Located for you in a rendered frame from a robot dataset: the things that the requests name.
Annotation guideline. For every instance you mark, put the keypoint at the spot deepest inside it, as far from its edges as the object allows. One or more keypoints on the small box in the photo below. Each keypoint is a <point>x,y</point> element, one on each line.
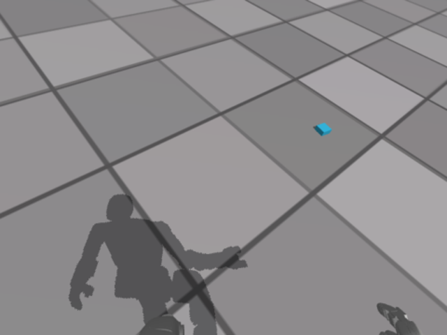
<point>323,129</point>

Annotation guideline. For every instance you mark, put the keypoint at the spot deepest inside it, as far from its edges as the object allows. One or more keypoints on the right robot hand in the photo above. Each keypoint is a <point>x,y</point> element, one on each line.
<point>398,319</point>

